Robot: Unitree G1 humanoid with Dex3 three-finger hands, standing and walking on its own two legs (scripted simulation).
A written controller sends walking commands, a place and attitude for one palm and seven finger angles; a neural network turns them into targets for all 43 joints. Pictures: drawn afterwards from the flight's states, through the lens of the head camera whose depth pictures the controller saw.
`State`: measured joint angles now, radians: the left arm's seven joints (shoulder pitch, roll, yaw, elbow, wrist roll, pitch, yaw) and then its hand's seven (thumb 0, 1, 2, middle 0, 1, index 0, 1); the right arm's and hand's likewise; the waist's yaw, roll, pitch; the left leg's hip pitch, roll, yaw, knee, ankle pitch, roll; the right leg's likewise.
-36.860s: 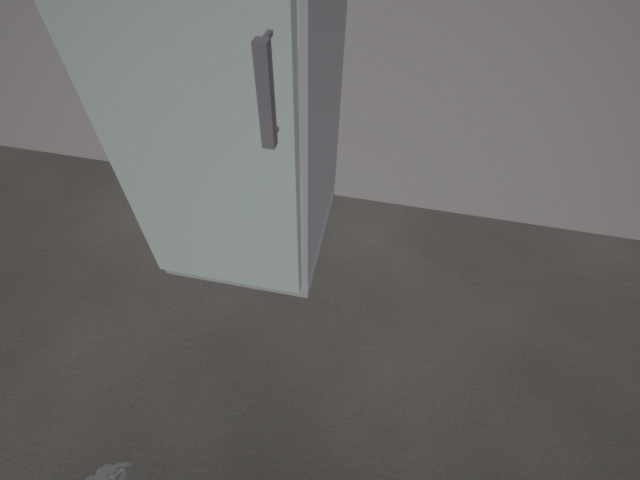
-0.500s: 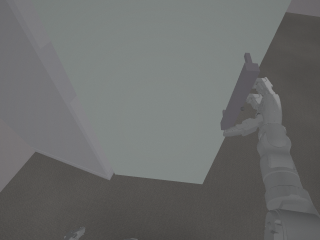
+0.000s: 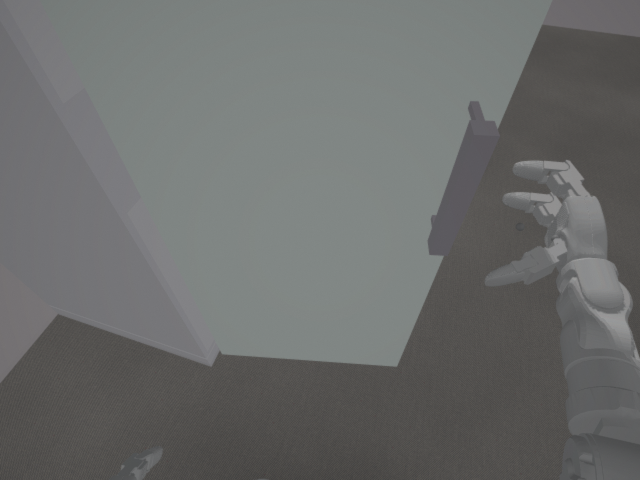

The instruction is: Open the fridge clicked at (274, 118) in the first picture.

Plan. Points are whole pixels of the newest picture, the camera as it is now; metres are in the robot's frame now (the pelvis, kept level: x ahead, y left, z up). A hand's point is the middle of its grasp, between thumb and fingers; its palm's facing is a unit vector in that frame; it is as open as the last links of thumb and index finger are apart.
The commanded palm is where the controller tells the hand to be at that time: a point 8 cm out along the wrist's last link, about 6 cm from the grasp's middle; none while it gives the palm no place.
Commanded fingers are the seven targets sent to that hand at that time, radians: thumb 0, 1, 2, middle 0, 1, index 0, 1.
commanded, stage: slip the hand off the handle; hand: right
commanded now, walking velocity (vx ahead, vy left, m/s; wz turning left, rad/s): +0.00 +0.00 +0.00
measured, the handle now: (454, 185) +0.49 -0.12 +0.10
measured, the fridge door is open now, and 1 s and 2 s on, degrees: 76 76 76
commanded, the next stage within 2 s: draw the hand back to the body in 0.60 s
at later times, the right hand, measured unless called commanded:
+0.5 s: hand (534, 293) +0.33 -0.20 +0.10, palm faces +0.03 +0.99 -0.12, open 14.7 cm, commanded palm +0.30 -0.24 +0.11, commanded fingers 0.00 0.55 -0.20 0.25 1.15 0.25 1.15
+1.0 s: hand (561, 321) +0.28 -0.20 +0.12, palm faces +0.09 +1.00 -0.02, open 14.7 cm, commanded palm +0.24 -0.25 +0.13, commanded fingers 0.00 0.55 -0.20 0.25 1.15 0.25 1.15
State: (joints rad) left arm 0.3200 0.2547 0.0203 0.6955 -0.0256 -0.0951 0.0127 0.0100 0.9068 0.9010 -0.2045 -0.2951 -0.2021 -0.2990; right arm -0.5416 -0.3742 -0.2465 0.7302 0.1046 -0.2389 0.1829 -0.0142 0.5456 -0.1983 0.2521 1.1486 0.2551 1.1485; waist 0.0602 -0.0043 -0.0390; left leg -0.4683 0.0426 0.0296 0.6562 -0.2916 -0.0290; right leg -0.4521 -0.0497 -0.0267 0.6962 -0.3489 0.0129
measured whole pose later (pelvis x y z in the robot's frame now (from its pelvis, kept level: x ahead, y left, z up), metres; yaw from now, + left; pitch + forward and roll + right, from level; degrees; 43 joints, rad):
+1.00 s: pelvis +0.01 +0.01 +0.01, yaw -1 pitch -1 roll +0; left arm 0.22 0.25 -0.03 0.66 -0.04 -0.22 0.08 0.01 0.90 0.90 -0.21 -0.30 -0.20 -0.30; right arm 0.04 -0.28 -0.26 0.06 0.28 0.00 0.23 -0.01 0.55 -0.20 0.25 1.15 0.25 1.15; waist -0.02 -0.03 -0.03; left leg -0.29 0.04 0.05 0.62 -0.31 -0.01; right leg -0.27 -0.05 -0.01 0.63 -0.34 0.03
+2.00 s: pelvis +0.01 +0.00 +0.02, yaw +0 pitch -7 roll +1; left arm 0.17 0.23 -0.01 0.72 0.02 -0.19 0.08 0.01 0.90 0.90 -0.21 -0.30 -0.20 -0.30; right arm 0.44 -0.32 -0.34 -0.36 0.06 -0.07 -0.13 0.01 -0.72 -0.81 0.21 0.40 0.22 0.40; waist -0.08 -0.05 0.05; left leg -0.05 0.04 0.04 0.38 -0.20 -0.03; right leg -0.04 -0.04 -0.03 0.41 -0.25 0.02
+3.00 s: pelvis -0.07 -0.02 +0.00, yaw +0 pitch -1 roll +1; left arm 0.22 0.22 -0.02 0.61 0.00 -0.10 0.10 0.01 0.90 0.90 -0.21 -0.30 -0.20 -0.30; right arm 0.49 -0.36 -0.40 -0.46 0.02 -0.19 -0.18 0.01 -0.89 -0.90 0.21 0.30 0.21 0.30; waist -0.03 -0.01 0.01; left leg -0.39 0.06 0.01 0.57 -0.17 -0.05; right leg -0.39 -0.02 -0.04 0.66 -0.26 -0.03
